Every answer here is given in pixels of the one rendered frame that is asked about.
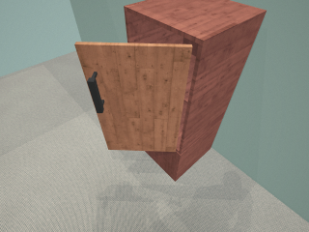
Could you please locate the cupboard door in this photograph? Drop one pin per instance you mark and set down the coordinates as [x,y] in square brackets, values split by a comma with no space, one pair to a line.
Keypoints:
[143,87]

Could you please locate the handle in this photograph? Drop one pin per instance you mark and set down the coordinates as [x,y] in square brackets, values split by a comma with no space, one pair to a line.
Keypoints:
[93,87]

